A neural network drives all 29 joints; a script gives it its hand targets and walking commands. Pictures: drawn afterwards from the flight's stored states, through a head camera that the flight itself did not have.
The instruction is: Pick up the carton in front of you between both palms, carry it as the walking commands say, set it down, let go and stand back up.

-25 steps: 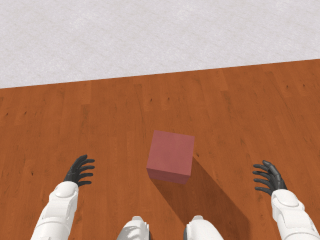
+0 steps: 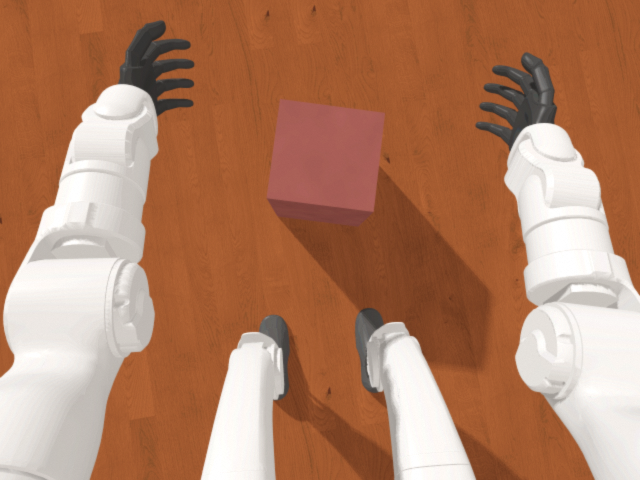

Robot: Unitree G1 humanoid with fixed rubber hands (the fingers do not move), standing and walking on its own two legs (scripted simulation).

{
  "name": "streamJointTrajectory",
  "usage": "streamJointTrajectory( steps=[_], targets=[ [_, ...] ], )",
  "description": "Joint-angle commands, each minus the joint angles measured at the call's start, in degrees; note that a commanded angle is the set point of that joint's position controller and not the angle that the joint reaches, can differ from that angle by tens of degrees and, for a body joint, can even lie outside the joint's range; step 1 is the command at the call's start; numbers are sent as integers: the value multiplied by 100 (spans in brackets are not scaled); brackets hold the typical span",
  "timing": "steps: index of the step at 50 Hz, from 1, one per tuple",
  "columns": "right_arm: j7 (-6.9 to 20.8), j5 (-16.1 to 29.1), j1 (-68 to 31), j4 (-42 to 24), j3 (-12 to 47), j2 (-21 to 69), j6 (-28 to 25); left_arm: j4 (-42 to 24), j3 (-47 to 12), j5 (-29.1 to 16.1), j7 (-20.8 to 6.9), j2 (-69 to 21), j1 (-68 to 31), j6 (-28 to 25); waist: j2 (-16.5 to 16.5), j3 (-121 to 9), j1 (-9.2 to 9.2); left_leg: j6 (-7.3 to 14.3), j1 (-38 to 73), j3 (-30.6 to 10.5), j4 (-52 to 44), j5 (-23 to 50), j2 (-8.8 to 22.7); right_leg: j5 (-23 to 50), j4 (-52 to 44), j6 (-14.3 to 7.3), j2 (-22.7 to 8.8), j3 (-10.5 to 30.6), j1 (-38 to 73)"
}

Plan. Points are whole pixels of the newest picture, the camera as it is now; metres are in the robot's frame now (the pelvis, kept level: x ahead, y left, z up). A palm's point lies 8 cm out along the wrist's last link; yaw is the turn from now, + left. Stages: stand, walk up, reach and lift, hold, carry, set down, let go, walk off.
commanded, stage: reach and lift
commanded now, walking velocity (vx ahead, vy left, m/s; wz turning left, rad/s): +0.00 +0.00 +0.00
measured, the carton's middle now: (324, 171) +0.56 -0.04 -0.54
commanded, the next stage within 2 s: none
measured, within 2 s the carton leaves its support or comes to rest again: leaves its support in 2.00 s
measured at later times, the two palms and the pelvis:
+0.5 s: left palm (204, 94) +0.60 +0.14 -0.21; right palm (465, 127) +0.53 -0.23 -0.21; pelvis +0.04 +0.00 -0.06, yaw -2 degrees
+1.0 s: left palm (234, 149) +0.59 +0.14 -0.43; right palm (419, 170) +0.52 -0.22 -0.42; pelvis -0.02 +0.00 -0.27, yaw -3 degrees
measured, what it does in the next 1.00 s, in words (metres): lowers itself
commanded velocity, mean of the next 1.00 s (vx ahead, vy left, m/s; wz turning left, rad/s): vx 0.00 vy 0.00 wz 0.00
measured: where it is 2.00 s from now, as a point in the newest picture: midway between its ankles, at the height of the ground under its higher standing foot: (323, 368)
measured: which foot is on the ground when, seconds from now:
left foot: down 0.00-1.00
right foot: down 0.00-1.00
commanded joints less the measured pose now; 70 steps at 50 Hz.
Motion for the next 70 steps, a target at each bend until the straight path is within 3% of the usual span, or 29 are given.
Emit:
streamJointTrajectory(
  steps=[1, 5, 8, 13, 17, 22, 26, 32, 38, 44, 48, 54, 57, 62, 65, 70],
  targets=[
    [-38, -158, -1738, -495, -320, -639, -175, -278, 202, 165, -40, 808, -2117, -189, 318, -5286, -208, -137, 2625, 90, -545, -94, -357, 131, -557, 267, 366, -316, 2088],
    [-5, -313, -2269, -695, -588, -553, -318, -296, 335, 345, -65, 827, -2763, -325, 445, -5810, -265, -132, 2891, 52, -392, 596, -393, 729, -438, 280, 411, -387, 1970],
    [37, -420, -2265, -888, -736, -485, -402, -453, 438, 490, -57, 760, -2937, -388, 569, -6519, -298, -126, 3412, 20, -212, 1625, -421, 1554, -335, 270, 461, -429, 1974],
    [195, -609, -1677, -1032, -956, -178, -634, -665, 686, 755, -68, 324, -2510, -538, 713, -6817, -326, -107, 3668, -101, 108, 3284, -414, 2706, -139, 227, 496, -407, 1398],
    [307, -844, -1307, -968, -1166, 140, -902, -666, 948, 977, -50, -95, -1996, -737, 689, -6363, -262, -93, 3029, -197, 499, 3821, -364, 2965, 182, 248, 498, -348, 506],
    [290, -947, -1104, -685, -1253, 203, -1155, -586, 1080, 1081, 89, -204, -1595, -964, 543, -6004, -152, -125, 1206, -114, 1204, 2883, -391, 2614, 1053, 285, 469, -241, -98],
    [196, -781, -1279, -568, -1074, 95, -1267, -608, 844, 828, 257, -49, -1647, -1095, 376, -6126, -98, -148, -1, -41, 1984, 2321, -423, 2544, 1963, 311, 473, -191, -239],
    [-64, 80, -1897, -503, -311, -467, -1257, -738, -49, -49, 564, 489, -2365, -1124, 500, -7319, -134, -165, 160, 21, 3330, 2283, -387, 2423, 3264, 346, 475, -312, -563],
    [-308, 762, -2737, -377, 251, -1037, -1058, -760, -728, -755, 693, 902, -3397, -919, 795, -7657, -201, -193, 493, 112, 4260, 1487, -312, 1407, 4058, 332, 407, -492, -1162],
    [-347, 953, -3738, 308, 382, -1182, -863, 113, -1014, -1063, 640, 1127, -4253, -737, 710, -6361, -237, -155, -435, 61, 4679, -103, -170, -15, 4580, 275, 251, -487, -1629],
    [-260, 801, -4050, 844, 352, -1127, -910, 740, -1057, -1050, 524, 1209, -4441, -801, 534, -5324, -208, -143, -1191, 24, 4949, -636, -91, -366, 4908, 260, 187, -405, -1734],
    [-214, 738, -4596, 1021, 403, -1295, -1120, 856, -1170, -1121, 477, 1395, -4890, -1029, 363, -5106, -175, -133, -1359, 6, 5495, -321, -48, 104, 5473, 251, 174, -305, -1383],
    [-260, 894, -4814, 839, 503, -1427, -1217, 584, -1334, -1213, 544, 1448, -5140, -1115, 510, -5406, -227, -130, -1074, 28, 5729, 86, -81, 481, 5653, 217, 218, -302, -1389],
    [-359, 1028, -4291, 903, 610, -1143, -1304, 320, -1565, -1395, 521, 1315, -4878, -1193, 586, -5811, -325, -132, -824, 38, 6010, 893, -132, 1369, 5880, 212, 304, -340, -1053],
    [-377, 1041, -3981, 937, 620, -1012, -1305, 488, -1521, -1348, 529, 1195, -4476, -1176, 658, -5797, -251, -150, -767, 47, 5989, 1014, -157, 1407, 5878, 223, 342, -380, -1134],
    [-324, 865, -3840, 995, 505, -870, -1317, 767, -1322, -1161, 510, 1038, -4141, -1167, 463, -5099, -169, -123, -1416, 22, 5860, 593, -167, 1026, 5828, 251, 360, -376, -1428]
  ],
)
